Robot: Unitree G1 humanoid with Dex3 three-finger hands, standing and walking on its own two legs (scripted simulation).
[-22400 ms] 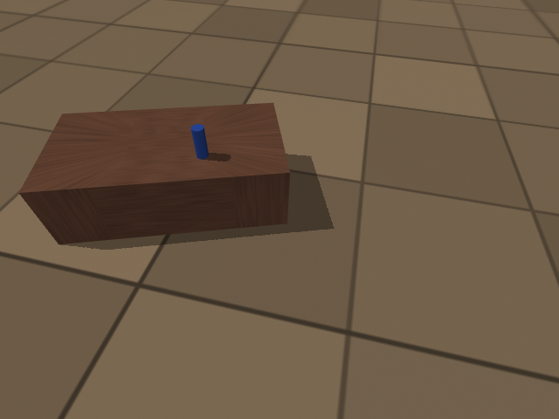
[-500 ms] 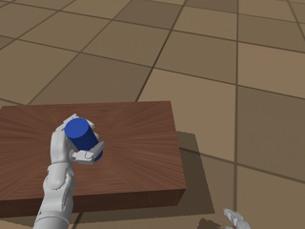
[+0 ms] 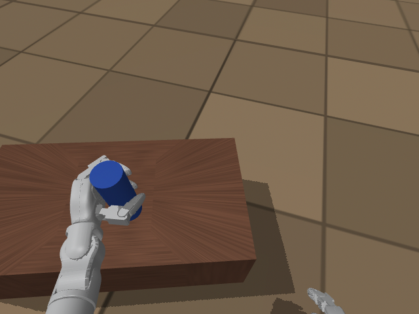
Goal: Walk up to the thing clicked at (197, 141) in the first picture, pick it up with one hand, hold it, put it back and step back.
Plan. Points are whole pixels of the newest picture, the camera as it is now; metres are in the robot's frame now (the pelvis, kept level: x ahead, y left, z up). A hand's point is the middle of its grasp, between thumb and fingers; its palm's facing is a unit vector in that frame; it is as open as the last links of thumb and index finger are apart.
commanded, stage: hold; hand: left
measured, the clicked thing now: (119, 193) +0.33 +0.17 +0.06
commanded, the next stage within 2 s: crouch in 0.64 s
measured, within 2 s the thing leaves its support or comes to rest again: neither
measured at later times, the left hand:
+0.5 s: hand (120, 195) +0.34 +0.16 +0.06, palm faces +0.13 -0.99 +0.00, open 8.0 cm
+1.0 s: hand (122, 198) +0.34 +0.17 +0.03, palm faces +0.14 -0.99 +0.02, open 8.0 cm
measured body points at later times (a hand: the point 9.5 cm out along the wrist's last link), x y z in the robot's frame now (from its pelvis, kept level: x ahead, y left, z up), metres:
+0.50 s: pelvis +0.00 +0.00 +0.00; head +0.03 +0.00 +0.45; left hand +0.32 +0.22 +0.06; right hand +0.12 -0.25 -0.11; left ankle +0.03 +0.13 -0.70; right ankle +0.00 -0.13 -0.70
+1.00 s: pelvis -0.01 +0.00 -0.01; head +0.05 +0.00 +0.44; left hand +0.33 +0.22 +0.03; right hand +0.12 -0.25 -0.12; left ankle +0.03 +0.13 -0.70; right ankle +0.00 -0.13 -0.70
